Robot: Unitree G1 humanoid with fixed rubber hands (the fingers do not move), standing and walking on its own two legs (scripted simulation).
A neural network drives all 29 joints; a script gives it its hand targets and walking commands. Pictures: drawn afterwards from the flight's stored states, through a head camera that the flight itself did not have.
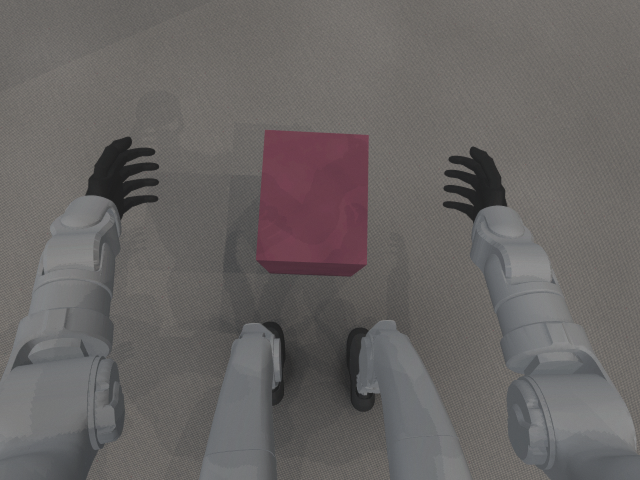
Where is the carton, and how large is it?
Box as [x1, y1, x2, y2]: [256, 130, 368, 276]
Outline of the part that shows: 265,130 256,260 269,272 273,273 350,276 366,264 368,135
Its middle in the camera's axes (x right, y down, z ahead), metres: -0.02 -0.06 +0.93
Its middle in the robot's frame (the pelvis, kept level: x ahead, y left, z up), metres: +0.52 +0.00 -0.52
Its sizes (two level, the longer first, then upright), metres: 0.278 0.221 0.289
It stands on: the floor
